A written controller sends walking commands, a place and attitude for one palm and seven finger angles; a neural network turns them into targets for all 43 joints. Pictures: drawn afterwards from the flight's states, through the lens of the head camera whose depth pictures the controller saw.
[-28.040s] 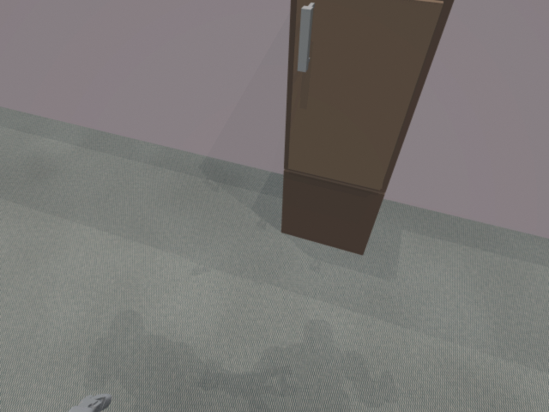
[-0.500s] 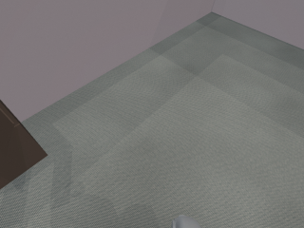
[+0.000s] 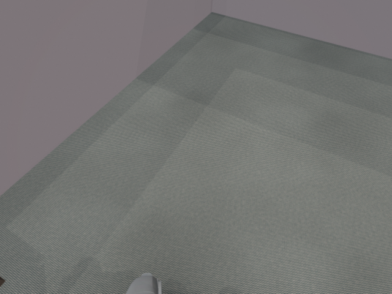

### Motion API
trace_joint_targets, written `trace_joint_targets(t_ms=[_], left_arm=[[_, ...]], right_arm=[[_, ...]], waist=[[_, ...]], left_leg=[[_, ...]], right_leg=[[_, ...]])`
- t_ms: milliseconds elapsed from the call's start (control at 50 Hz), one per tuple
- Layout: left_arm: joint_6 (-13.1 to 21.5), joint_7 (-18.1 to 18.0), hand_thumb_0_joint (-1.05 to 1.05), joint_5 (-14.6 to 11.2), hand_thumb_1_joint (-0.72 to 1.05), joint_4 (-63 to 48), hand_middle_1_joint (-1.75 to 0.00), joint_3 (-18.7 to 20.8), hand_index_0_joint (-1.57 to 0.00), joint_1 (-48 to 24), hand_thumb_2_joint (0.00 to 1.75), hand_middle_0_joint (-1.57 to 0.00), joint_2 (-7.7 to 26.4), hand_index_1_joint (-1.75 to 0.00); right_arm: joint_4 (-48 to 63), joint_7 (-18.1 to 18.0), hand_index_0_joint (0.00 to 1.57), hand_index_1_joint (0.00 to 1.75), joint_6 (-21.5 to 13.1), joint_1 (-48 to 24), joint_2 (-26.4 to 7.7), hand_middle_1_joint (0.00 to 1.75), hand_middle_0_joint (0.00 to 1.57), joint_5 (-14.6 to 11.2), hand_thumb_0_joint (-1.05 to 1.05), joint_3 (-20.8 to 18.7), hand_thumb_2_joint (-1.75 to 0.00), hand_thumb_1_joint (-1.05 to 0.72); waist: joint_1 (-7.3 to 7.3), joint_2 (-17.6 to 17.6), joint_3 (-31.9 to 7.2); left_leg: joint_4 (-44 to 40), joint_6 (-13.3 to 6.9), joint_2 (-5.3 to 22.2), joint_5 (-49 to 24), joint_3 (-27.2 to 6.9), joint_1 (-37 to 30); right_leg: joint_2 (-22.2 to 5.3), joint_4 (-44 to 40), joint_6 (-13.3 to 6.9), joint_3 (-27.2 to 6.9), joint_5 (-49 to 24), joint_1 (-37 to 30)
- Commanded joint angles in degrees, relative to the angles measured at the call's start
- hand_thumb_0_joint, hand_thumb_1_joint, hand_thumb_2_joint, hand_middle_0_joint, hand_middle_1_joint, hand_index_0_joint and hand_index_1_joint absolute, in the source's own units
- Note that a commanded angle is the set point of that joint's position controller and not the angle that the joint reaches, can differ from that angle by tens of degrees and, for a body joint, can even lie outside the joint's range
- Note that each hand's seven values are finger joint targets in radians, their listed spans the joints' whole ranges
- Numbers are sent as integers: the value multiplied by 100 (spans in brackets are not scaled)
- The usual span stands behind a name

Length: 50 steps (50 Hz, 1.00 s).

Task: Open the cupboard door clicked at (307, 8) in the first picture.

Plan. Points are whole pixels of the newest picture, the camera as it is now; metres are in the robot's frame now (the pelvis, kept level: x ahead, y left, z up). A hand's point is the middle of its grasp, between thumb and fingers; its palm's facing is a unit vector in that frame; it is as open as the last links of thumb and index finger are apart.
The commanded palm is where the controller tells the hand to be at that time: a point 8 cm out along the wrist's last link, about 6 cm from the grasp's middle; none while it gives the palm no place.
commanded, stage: walk to a spot facing it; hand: left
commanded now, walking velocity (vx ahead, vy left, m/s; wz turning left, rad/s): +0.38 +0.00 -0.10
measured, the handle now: out of the picture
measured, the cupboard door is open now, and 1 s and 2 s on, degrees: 54 54 54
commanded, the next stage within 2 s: turn to face it in 0.92 s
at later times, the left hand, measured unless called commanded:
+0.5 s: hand (140, 211) +0.34 +0.16 -0.17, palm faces -0.10 -0.97 -0.20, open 7.4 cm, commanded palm none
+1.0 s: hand (153, 193) +0.41 +0.14 -0.20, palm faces +0.03 -0.99 -0.14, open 7.3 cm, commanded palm none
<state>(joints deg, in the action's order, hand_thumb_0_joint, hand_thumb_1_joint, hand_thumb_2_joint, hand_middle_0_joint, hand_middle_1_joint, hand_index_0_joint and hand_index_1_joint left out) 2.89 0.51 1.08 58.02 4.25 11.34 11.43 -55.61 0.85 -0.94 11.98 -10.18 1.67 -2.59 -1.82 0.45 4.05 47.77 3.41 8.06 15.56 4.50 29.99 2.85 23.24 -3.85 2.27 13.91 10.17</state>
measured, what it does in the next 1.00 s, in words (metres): walks ahead: left foot, then right foot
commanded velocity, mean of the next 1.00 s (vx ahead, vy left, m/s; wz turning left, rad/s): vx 0.35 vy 0.00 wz -0.01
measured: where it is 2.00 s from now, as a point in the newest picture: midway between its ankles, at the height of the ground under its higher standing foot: (211, 199)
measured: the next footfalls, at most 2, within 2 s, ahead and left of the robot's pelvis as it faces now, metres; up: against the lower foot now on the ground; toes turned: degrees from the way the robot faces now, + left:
left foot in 0.12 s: +0.19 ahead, +0.14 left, +0.00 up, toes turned +6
right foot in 0.52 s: +0.36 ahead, -0.15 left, +0.00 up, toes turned -12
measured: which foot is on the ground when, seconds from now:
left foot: up 0.00-0.10, down 0.12-0.52, up 0.54-0.92, down 0.94-1.00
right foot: down 0.00-0.14, up 0.16-0.50, down 0.52-0.94, up 0.96-1.00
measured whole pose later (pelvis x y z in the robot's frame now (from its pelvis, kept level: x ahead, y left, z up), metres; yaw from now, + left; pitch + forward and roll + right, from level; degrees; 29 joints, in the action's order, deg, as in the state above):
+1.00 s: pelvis +0.46 -0.03 -0.02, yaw -3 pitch -1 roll -1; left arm 2.3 0.4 1.0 65.7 2.9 21.4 9.5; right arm -55.1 0.5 -3.9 6.1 -9.6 2.0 -2.4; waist 1.1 1.8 3.8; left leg 35.8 -3.1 3.6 11.2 8.3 23.0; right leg -2.9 54.2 0.3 5.8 28.2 11.8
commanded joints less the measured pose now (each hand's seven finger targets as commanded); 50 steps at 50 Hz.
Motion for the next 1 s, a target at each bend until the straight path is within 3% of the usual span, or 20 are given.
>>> trace_joint_targets(t_ms=[0, 40, 80, 100, 120, 160, 200, 280, 400, 460, 480, 500, 540, 620, 820, 880, 900, 920, 960, 980], left_arm=[[127, 4, 0, -11, 90, -52, -30, 135, -20, 488, 90, -20, 896, -30], [123, -8, 0, -23, 90, 31, -30, 126, -20, 600, 90, -20, 853, -30], [122, 17, 0, -40, 90, -44, -30, 104, -20, 463, 90, -20, 661, -30], [130, 60, 0, -71, 90, -161, -30, 36, -20, 589, 90, -20, 379, -30], [167, 65, 0, -54, 90, -339, -30, -30, -20, 323, 90, -20, 393, -30], [139, 67, 0, 30, 90, -382, -30, 38, -20, -160, 90, -20, 490, -30], [31, 130, 0, 46, 90, -326, -30, 53, -20, -195, 90, -20, 391, -30], [-117, 220, 0, 37, 90, -261, -30, -18, -20, -29, 90, -20, 156, -30], [-138, 237, 0, 45, 90, -338, -30, 2, -20, -505, 90, -20, 191, -30], [-66, 195, 0, 64, 90, -28, -30, 105, -20, 441, 90, -20, 501, -30], [4, 142, 0, 102, 90, 230, -30, 222, -20, 1261, 90, -20, 924, -30], [19, 64, 0, 64, 90, 401, -30, 385, -20, 1997, 90, -20, 1606, -30], [-28, -42, 0, -61, 90, 242, -30, 302, -20, 1334, 90, -20, 1340, -30], [110, -81, 0, -3, 90, 44, -30, 45, -20, 527, 90, -20, 493, -30], [251, -71, 0, 6, 90, 480, -30, 27, -20, 1080, 90, -20, 658, -30], [227, -78, 0, -24, 90, 450, -30, 16, -20, 905, 90, -20, 609, -30], [202, -50, 0, -40, 90, 322, -30, -21, -20, 960, 90, -20, 456, -30], [200, -4, 0, -88, 90, 143, -30, -112, -20, 1050, 90, -20, 203, -30], [174, -37, 0, -14, 90, -183, -30, -73, -20, 338, 90, -20, 285, -30], [128, -30, 0, 23, 90, -126, -30, -70, -20, 101, 90, -20, 239, -30]], right_arm=[[382, 65, 20, 30, -149, -226, -338, 30, 20, -26, 0, -107, -90, -90], [349, 47, 20, 30, -202, -177, -401, 30, 20, -18, 0, -128, -90, -90], [-10, -53, 20, 30, -290, 809, -811, 30, 20, 26, 0, -226, -90, -90], [-195, -114, 20, 30, -322, 1644, -1417, 30, 20, 124, 0, -359, -90, -90], [-252, -148, 20, 30, -244, 2079, -1595, 30, 20, 121, 0, -376, -90, -90], [-119, -156, 20, 30, -249, 1535, -1198, 30, 20, 90, 0, -274, -90, -90], [-34, -187, 20, 30, -325, 1018, -829, 30, 20, 59, 0, -162, -90, -90], [-182, -184, 20, 30, -384, 937, -787, 30, 20, 20, 0, -143, -90, -90], [-383, -124, 20, 30, -259, 1094, -881, 30, 20, 61, 0, -172, -90, -90], [-451, -108, 20, 30, -218, 1027, -791, 30, 20, 37, 0, -123, -90, -90], [-386, -79, 20, 30, -229, 943, -598, 30, 20, -44, 0, -81, -90, -90], [-160, -45, 20, 30, -242, 893, -279, 30, 20, -121, 0, -11, -90, -90], [-58, -23, 20, 30, -227, 410, -531, 30, 20, -96, 0, -113, -90, -90], [-292, -34, 20, 30, -100, 605, -205, 30, 20, -20, 0, -69, -90, -90], [172, 133, 20, 30, -161, -472, -125, 30, 20, -54, 0, -75, -90, -90], [-185, 37, 20, 30, -224, 602, -430, 30, 20, 3, 0, -137, -90, -90], [-374, -30, 20, 30, -247, 1407, -939, 30, 20, 55, 0, -256, -90, -90], [-482, -106, 20, 30, -242, 2005, -1426, 30, 20, 78, 0, -361, -90, -90], [-367, -168, 20, 30, -153, 1680, -1434, 30, 20, 22, 0, -344, -90, -90], [-280, -180, 20, 30, -194, 1231, -1109, 30, 20, 10, 0, -286, -90, -90]], waist=[[250, 463, -123], [184, 393, -138], [-311, -362, -505], [-568, -1524, -1117], [-724, -1727, -1145], [-481, -717, -403], [-158, -612, 176], [83, -882, -178], [48, -632, 152], [535, -195, -226], [917, 641, -598], [1128, 2182, -990], [792, 893, -291], [180, 642, -223], [323, 632, -67], [-268, 118, -375], [-557, -718, -870], [-645, -1857, -1372], [-557, -868, -643], [-376, -924, -273]], left_leg=[[-1028, -61, -168, -302, 33, -479], [-1664, -107, -320, -487, 152, -1079], [-2248, -433, -68, -293, -317, -2961], [-2620, -1045, 1323, 162, -2114, -4167], [-3346, -1589, 2166, 446, -3213, -4235], [-3518, -1523, 1874, 467, -2733, -3091], [-3848, -1227, 1541, 319, -1940, -2200], [-3799, -968, 924, -609, -423, -2202], [-3745, -960, 968, 112, -135, -1824], [-2306, -647, 509, -328, 295, -1516], [-700, -421, 50, -207, 782, -561], [1202, -247, -618, 1965, 785, 653], [2313, -348, 13, 1363, -156, 1120], [1282, -156, 242, 407, -189, 114], [-1191, -254, -187, -319, 230, -27], [-2011, -508, -525, -744, 431, -2076], [-2120, -939, 328, -826, -782, -3399], [-2720, -1653, 1714, -1186, -2702, -4364], [-3169, -1926, 1969, -521, -2873, -3313], [-3382, -1627, 1622, -383, -2539, -2503]], right_leg=[[-1607, -1065, -684, -1283, -347, -98], [-1479, -730, -542, -1246, -597, -64], [-986, 880, -231, -738, -1100, 968], [-335, 2618, 82, -13, 133, 2175], [-67, 4183, 190, -33, 1750, 2802], [-612, 4969, 229, -401, 1184, 3189], [-912, 4754, 321, -493, 588, 3009], [-950, 3146, 445, -58, 39, 2256], [-739, 1502, 407, 454, -268, 1260], [-476, 748, 231, 481, -197, -335], [-1248, 289, -140, -634, 691, -1603], [-2748, -905, -771, -3066, 1667, -2286], [-2841, -1454, -963, -3025, 2319, -1333], [-2118, -1348, -548, -956, -223, 31], [-1990, -940, -405, -191, -1957, -1004], [-1567, 669, -49, 428, -2991, -254], [-1145, 2027, 235, 699, -1864, 909], [-422, 3925, 450, 825, 1379, 2140], [-724, 5188, 392, -23, 1694, 2778], [-914, 5236, 430, -152, 1198, 2870]])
